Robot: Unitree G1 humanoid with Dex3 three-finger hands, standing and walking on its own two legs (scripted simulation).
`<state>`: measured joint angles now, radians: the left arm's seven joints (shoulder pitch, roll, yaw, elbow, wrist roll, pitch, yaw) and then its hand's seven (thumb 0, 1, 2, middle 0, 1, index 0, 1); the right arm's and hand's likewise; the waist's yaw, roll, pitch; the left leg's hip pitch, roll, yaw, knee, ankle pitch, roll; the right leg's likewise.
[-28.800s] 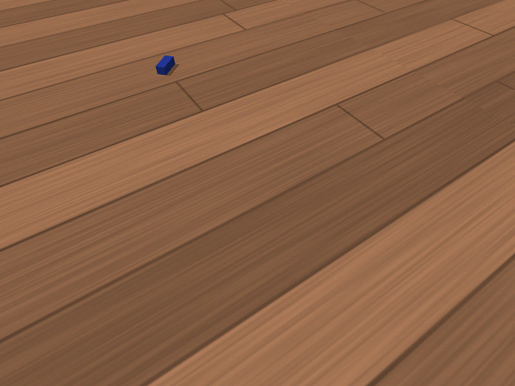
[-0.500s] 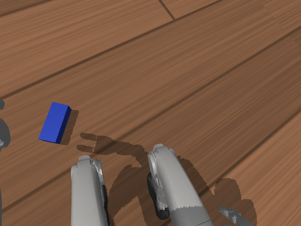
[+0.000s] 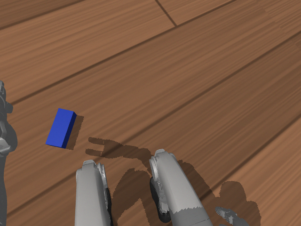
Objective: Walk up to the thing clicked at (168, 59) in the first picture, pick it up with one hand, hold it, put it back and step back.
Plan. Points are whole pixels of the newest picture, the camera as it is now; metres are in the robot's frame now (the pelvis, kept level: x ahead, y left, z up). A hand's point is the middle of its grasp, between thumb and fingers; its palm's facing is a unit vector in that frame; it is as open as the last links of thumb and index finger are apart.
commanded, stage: go down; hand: left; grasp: from above
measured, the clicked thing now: (62, 128) +0.48 +0.30 -0.49
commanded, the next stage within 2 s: approach in 0.76 s
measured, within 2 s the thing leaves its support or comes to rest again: neither
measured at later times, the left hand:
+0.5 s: hand out of the picture +0.45 +0.36 -0.05, palm faces -0.04 -0.41 -0.91, open 14.4 cm
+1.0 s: hand out of the picture +0.44 +0.36 -0.05, palm faces -0.04 -0.42 -0.91, open 14.4 cm
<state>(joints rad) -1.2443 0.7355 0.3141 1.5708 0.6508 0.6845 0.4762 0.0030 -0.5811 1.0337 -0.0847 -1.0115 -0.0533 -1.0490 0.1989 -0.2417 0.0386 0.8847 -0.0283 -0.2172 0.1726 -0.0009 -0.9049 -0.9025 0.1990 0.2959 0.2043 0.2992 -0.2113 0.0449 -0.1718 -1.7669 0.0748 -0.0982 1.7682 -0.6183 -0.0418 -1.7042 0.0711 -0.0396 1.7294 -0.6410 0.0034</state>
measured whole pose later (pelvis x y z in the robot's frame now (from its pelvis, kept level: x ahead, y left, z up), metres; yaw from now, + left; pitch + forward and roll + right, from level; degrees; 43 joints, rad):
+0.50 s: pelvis +0.00 +0.00 +0.01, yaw +0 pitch +35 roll -5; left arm -1.22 0.73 0.29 1.55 0.66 0.68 0.46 0.00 -0.59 1.05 -0.09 -1.01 -0.05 -1.06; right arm 0.21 -0.26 0.03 0.89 -0.02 -0.21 0.16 0.00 -0.91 -0.91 0.20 0.30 0.20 0.30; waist -0.21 0.05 -0.17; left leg -1.73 0.08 -0.10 1.73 -0.60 -0.04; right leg -1.66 0.07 -0.04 1.68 -0.62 0.01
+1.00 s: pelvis +0.00 +0.00 +0.01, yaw +0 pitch +35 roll -5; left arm -1.24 0.72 0.30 1.60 0.65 0.67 0.50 0.00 -0.59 1.05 -0.09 -1.00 -0.05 -1.05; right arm 0.20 -0.26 0.03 0.88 -0.03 -0.21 0.17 0.00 -0.91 -0.91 0.20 0.30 0.20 0.30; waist -0.21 0.04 -0.17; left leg -1.73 0.08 -0.10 1.73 -0.61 -0.04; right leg -1.66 0.07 -0.04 1.68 -0.63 0.01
